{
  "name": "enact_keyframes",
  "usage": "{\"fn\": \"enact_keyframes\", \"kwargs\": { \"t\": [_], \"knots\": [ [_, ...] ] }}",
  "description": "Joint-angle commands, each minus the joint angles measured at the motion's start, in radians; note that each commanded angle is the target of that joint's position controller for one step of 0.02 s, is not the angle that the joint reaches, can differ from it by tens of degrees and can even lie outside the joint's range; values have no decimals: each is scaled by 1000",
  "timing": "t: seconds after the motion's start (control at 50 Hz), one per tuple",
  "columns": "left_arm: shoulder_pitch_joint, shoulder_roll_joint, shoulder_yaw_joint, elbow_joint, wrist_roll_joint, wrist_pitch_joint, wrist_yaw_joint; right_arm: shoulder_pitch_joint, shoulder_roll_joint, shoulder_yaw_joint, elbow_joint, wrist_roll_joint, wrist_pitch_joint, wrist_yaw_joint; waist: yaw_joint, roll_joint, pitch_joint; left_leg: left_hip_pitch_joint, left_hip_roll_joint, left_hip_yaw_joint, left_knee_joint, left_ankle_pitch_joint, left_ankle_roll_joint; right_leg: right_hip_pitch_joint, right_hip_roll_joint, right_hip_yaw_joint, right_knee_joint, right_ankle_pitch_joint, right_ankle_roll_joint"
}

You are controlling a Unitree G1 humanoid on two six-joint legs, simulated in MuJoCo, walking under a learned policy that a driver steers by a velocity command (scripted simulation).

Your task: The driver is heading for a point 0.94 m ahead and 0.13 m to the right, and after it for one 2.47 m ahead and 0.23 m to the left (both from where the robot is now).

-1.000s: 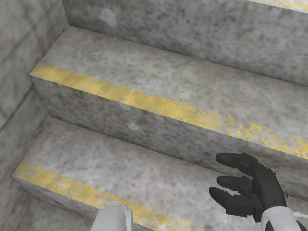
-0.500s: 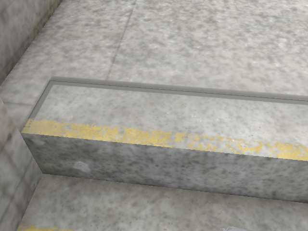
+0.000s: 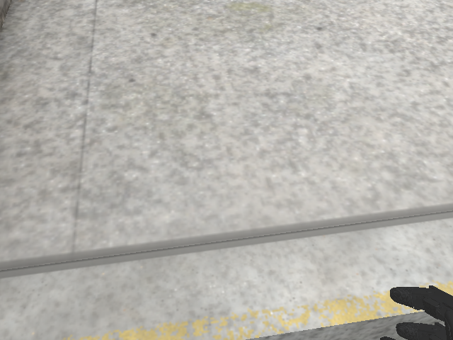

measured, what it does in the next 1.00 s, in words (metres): steps on the spot, turning right: left foot 0.22 m higher, then right foot 0.22 m lower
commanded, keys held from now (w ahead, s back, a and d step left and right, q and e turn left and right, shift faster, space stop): e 0.24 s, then w+e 0.40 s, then w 0.36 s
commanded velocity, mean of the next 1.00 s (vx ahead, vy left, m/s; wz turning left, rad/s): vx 0.27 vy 0.00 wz -0.49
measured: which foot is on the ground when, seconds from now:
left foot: up 0.00-0.18, down 0.20-0.72, up 0.74-1.00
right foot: down 0.00-0.20, up 0.22-0.70, down 0.72-1.00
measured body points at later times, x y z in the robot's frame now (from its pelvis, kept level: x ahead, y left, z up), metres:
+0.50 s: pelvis +0.03 +0.12 +0.11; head +0.04 +0.12 +0.56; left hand +0.23 +0.36 +0.01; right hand +0.11 -0.14 +0.01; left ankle +0.09 +0.23 -0.52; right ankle -0.04 +0.03 -0.38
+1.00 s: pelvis +0.00 +0.06 +0.00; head +0.00 +0.05 +0.45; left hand -0.02 +0.31 -0.13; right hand +0.10 -0.17 -0.12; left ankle -0.02 +0.20 -0.41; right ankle -0.06 +0.01 -0.74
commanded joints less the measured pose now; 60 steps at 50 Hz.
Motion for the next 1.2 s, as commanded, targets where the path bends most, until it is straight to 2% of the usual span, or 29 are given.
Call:
{"fn": "enact_keyframes", "kwargs": {
  "t": [0.02,0.12,0.14,0.16,0.18,0.2,0.22,0.24,0.28,0.3,0.34,0.4,0.48,0.58,0.64,0.68,0.72,0.74,0.76,0.78,0.8,0.82,0.84,0.88,0.94,1.04,1.12,1.16,1.2],
  "knots": [
    [190,165,33,-22,15,-14,27,-192,-36,6,-203,0,9,-4,34,-91,-64,-257,23,-54,78,-54,20,279,-301,272,-33,570,-221],
    [187,273,40,-45,-10,-30,65,-271,32,47,-368,-36,20,2,-73,-74,-56,-257,72,-58,-282,-197,5,250,-331,454,-121,570,-194],
    [32,312,48,-89,-14,-7,43,-271,50,63,-346,-28,47,50,-140,-12,-59,-31,69,97,-628,-395,18,60,-319,385,-302,456,-236],
    [-56,320,41,-100,15,10,22,-210,31,46,-300,-8,87,80,-162,-89,-43,277,36,130,-740,-246,42,-243,-345,411,-428,397,-257],
    [-179,377,69,-103,47,21,-8,-13,20,32,-268,39,73,81,-298,-181,-111,609,65,15,-786,122,27,-356,-349,338,-407,413,-181],
    [-282,322,63,-155,18,31,-29,164,-80,-25,-119,-7,48,83,-349,-30,-285,817,-40,46,-1010,171,9,-253,-158,146,-219,678,-156],
    [-312,138,38,-233,22,17,-35,266,-247,-78,-73,-49,30,45,-328,284,-289,1019,186,-568,-1295,469,302,-527,17,57,143,485,-17],
    [-89,127,47,-147,-6,17,-8,451,-278,-71,-37,-56,36,46,-332,501,-428,1044,456,-1172,-1586,670,535,-518,104,229,715,3,84],
    [14,104,51,-142,-21,39,-51,208,-215,-74,7,-32,24,127,-69,521,-153,897,384,-632,-1464,624,295,-783,143,204,1335,51,17],
    [75,136,46,-112,-24,50,-50,77,-96,-37,13,-3,31,129,-35,317,-128,900,379,-455,-1390,515,241,-833,85,146,1320,118,13],
    [199,141,10,-57,-22,35,-64,-219,-7,-21,-43,27,32,91,65,108,-7,518,365,-276,-1446,10,141,-629,0,-52,1374,197,30],
    [175,167,31,17,-53,60,-76,-181,78,4,-72,-11,-1,28,65,11,44,223,320,37,-1450,16,46,-352,15,-153,1523,358,22],
    [-32,216,56,-36,6,19,-50,26,75,9,-37,-36,-28,44,-99,73,13,573,419,-54,-1367,13,143,-529,-59,-52,1293,351,11],
    [110,220,71,-13,23,6,-53,-5,-19,-3,-143,-11,-58,15,-44,125,21,532,375,131,-1282,-101,18,-241,-140,-263,730,294,66],
    [-4,128,46,-45,46,17,-58,67,-27,8,-151,-22,-19,18,-137,162,77,663,476,15,-1236,-95,8,-234,-245,-253,265,310,-25],
    [116,125,51,-22,21,25,-52,10,3,41,-148,-42,-9,65,-68,21,90,505,504,-18,-1075,-146,1,-33,-275,-239,88,498,-91],
    [386,75,46,73,23,12,-46,-106,62,68,-143,-25,7,105,52,-101,88,462,387,200,-628,-123,-53,162,-215,-308,-253,586,-116],
    [290,200,76,36,-14,-2,-69,-39,128,89,-174,-13,36,126,-56,-243,133,453,193,331,-259,-157,12,-22,-133,-333,-120,680,-209],
    [597,235,46,118,9,-1,-88,-149,148,86,-177,29,31,175,6,-192,-5,519,121,325,-201,-112,-2,-97,-202,-119,-38,1323,-251],
    [605,260,42,129,22,-12,-94,-48,109,51,-90,23,27,168,-23,-233,-73,248,72,296,-42,-17,-6,103,-240,30,-25,1231,-284],
    [578,325,45,76,4,-19,-82,-1,75,41,-38,-7,9,143,-11,-256,-156,23,64,219,145,-6,-13,266,-274,94,2,887,-275],
    [643,272,33,115,2,-10,-32,-92,103,48,2,-21,-19,123,77,-201,-133,-227,38,111,363,87,23,417,-269,211,6,612,-228],
    [465,421,63,56,-65,-14,14,138,108,48,44,-70,-36,110,-51,-263,-185,-250,77,14,355,378,-2,506,-355,436,-24,397,-274],
    [239,253,14,25,-62,-21,17,5,47,33,56,-82,-32,88,-66,27,-126,-224,66,-15,334,525,-21,400,-355,440,-106,-1,-275],
    [205,99,-30,55,-6,-22,9,-5,33,16,65,-85,3,95,-60,60,6,-162,85,22,97,494,-18,333,-320,316,-129,87,-332],
    [-27,166,-29,-25,-44,-9,2,96,28,-3,126,-78,60,138,-165,-31,35,752,69,198,-878,584,-22,-297,-154,22,-266,460,-356],
    [-29,216,4,-26,-39,41,-39,174,31,-14,99,-68,159,129,-138,-45,-45,686,62,116,-1436,324,-49,202,-389,205,-114,1037,-506],
    [283,146,-18,75,-13,54,-66,55,-21,-38,77,-28,145,95,4,29,-121,589,-20,62,-1230,187,1,274,-295,126,-99,911,-383],
    [229,142,-7,46,-5,25,-63,146,-11,-31,139,-64,107,100,36,-85,-75,213,8,29,-429,266,-26,386,-365,193,-72,487,-395]
  ]
}}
